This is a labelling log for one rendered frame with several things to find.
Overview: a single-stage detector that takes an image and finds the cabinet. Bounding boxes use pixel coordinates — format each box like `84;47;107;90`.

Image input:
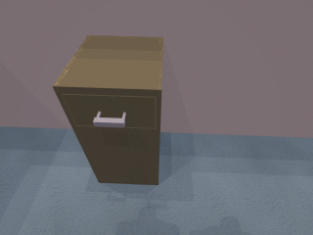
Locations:
52;35;163;185

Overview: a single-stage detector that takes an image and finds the drawer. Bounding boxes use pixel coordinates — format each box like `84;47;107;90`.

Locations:
63;93;157;128

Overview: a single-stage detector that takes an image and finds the handle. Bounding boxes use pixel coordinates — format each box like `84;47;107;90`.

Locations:
93;112;126;128

